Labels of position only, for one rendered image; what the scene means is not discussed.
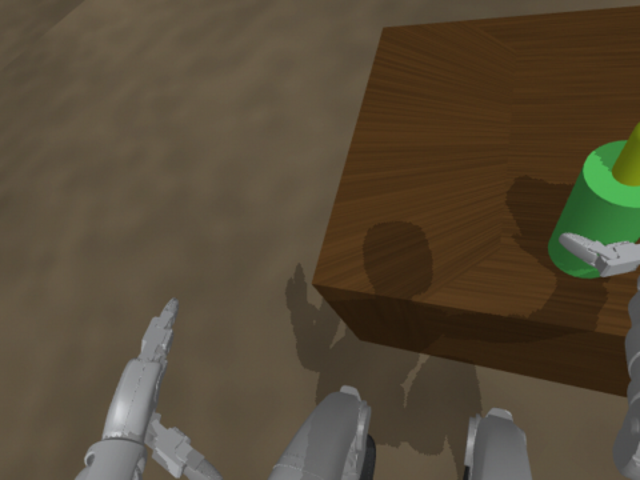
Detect left robot arm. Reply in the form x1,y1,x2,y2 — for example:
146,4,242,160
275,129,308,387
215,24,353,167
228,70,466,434
74,438,148,480

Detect left robot foot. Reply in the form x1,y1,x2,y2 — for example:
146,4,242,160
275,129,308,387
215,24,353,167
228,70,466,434
359,434,376,480

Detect left robot hand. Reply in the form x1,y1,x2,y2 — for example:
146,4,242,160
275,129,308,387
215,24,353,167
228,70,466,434
101,298,224,480

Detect bottle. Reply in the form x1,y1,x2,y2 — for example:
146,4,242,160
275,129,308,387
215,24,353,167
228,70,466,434
548,122,640,278

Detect right robot arm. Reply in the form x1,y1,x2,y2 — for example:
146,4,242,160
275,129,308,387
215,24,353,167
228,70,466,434
613,275,640,480

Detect right robot hand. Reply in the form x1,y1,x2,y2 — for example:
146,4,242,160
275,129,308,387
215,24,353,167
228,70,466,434
559,233,640,277

